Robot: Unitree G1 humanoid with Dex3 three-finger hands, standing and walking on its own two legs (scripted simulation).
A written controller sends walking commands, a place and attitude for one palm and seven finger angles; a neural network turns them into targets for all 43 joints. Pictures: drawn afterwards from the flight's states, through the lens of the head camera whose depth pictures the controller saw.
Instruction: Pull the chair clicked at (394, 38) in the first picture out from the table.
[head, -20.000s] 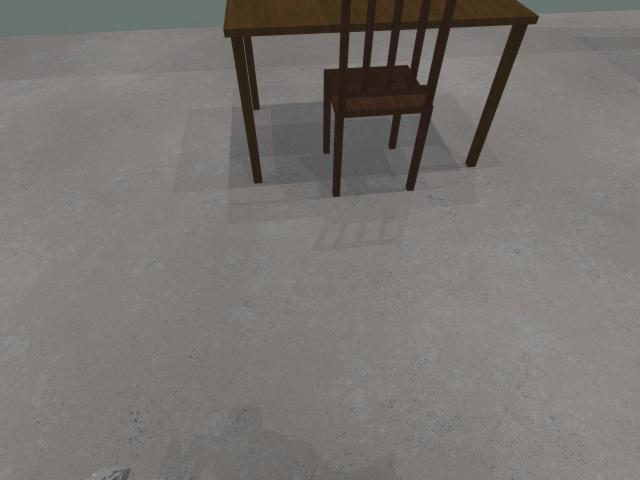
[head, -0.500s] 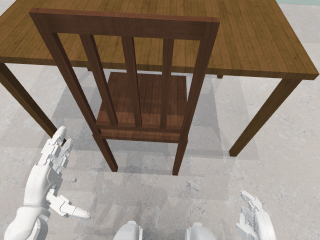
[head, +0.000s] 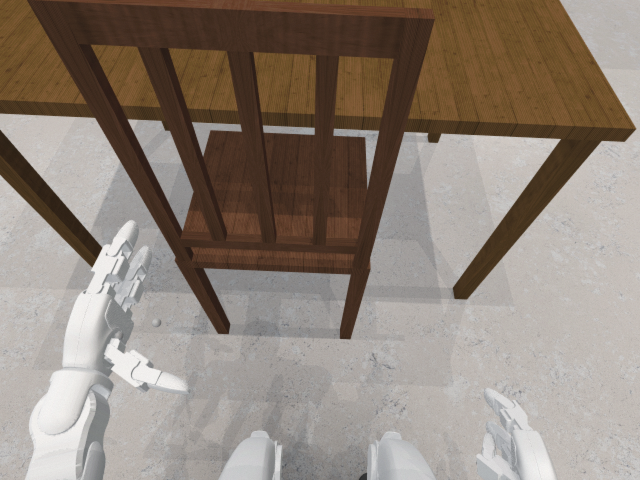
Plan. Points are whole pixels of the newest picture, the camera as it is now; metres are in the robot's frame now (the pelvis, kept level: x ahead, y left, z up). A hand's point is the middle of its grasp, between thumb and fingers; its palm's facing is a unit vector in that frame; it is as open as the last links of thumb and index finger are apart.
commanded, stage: aim the fingers beside a spindle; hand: left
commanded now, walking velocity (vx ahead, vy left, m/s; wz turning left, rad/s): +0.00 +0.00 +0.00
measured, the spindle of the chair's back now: (258, 169) +0.52 +0.11 +0.04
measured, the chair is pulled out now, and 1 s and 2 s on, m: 0.00 0.00 0.00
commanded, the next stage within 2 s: push the fingers through the gap in 1.56 s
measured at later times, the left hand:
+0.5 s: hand (182, 293) +0.33 +0.19 +0.02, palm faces -0.02 -1.00 -0.04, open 16.9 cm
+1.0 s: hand (190, 268) +0.38 +0.19 -0.01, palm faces +0.00 -1.00 -0.03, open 16.9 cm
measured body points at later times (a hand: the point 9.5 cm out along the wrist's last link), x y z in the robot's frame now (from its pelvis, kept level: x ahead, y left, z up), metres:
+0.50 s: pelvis +0.00 +0.00 -0.01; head +0.11 +0.01 +0.43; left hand +0.33 +0.24 +0.02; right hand +0.15 -0.25 -0.11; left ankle +0.01 +0.12 -0.65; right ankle +0.03 -0.12 -0.65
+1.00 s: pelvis -0.01 +0.01 -0.03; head +0.12 +0.02 +0.41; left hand +0.37 +0.25 +0.00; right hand +0.11 -0.25 -0.13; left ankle +0.01 +0.12 -0.65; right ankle +0.03 -0.12 -0.65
